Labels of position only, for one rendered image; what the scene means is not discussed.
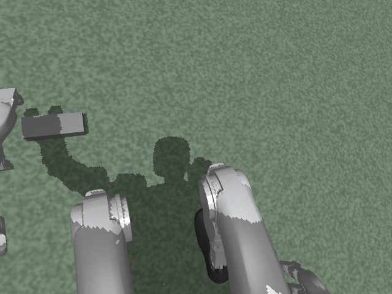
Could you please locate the small box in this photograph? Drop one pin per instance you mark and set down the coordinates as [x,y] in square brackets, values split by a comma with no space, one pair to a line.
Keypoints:
[45,127]

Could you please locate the right robot hand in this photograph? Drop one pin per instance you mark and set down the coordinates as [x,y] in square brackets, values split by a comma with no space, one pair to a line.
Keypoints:
[309,283]

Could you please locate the left robot hand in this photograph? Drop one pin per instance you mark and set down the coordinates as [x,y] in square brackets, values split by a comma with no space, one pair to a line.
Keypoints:
[9,100]

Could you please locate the right robot foot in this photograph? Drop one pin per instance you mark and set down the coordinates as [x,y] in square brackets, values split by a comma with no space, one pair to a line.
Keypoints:
[218,276]

